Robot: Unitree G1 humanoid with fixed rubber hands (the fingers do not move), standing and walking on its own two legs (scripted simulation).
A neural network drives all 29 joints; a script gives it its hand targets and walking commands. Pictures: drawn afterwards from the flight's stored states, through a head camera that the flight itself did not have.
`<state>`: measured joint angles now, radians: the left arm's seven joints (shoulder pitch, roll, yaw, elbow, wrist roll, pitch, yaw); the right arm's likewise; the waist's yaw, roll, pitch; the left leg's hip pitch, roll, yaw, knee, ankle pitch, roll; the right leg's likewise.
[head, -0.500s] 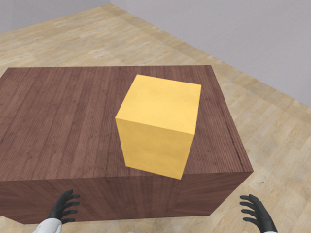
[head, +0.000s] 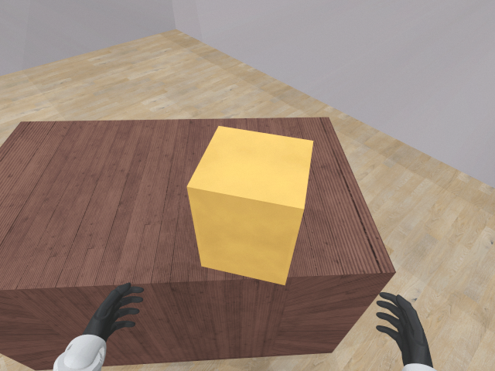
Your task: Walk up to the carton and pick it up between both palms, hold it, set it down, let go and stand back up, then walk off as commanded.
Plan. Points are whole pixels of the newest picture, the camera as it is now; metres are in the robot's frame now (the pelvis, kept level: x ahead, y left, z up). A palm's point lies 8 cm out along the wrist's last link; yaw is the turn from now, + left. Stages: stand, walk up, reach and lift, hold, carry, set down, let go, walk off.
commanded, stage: reach and lift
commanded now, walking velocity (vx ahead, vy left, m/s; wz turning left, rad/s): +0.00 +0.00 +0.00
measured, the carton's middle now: (253, 208) +0.43 +0.02 +0.00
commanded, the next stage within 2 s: none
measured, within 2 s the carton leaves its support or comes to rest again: neither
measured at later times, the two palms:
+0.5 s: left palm (113, 298) +0.24 +0.25 -0.01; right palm (386, 333) +0.18 -0.18 +0.01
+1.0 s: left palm (121, 267) +0.27 +0.23 +0.03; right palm (383, 294) +0.23 -0.18 +0.03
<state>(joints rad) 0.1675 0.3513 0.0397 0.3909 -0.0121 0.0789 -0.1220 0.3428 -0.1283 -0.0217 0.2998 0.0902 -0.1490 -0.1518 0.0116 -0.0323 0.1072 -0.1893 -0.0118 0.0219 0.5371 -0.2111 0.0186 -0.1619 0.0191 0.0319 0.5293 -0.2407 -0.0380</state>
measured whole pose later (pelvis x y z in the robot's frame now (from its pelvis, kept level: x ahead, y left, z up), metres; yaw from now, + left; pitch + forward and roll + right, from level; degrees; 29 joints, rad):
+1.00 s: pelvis +0.03 +0.02 +0.01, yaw -2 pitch -5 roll -2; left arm 0.16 0.38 -0.09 0.19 -0.25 -0.14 -0.07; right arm 0.29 -0.07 0.00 0.07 0.16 -0.11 -0.17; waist 0.01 -0.01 0.09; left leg -0.19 0.00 0.06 0.51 -0.25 0.06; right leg -0.12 0.00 0.02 0.44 -0.24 0.02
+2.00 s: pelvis +0.03 +0.02 +0.01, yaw -2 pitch -4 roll -2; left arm -0.49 0.39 0.04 0.29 -0.25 0.44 -0.09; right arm -0.31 -0.15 0.00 0.08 0.27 0.39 -0.24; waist -0.07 -0.01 0.06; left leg -0.19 0.00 0.06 0.49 -0.23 0.05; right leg -0.12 0.01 0.02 0.42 -0.22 0.02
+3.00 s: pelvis +0.03 +0.02 +0.01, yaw -3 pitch +4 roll -2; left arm -0.77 0.28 -0.03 1.28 -0.25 -0.25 -0.03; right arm -0.61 -0.06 -0.02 1.01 0.16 -0.11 -0.21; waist -0.09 -0.01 -0.07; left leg -0.35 0.00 0.06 0.48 -0.21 0.05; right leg -0.28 0.01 0.02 0.41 -0.20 0.02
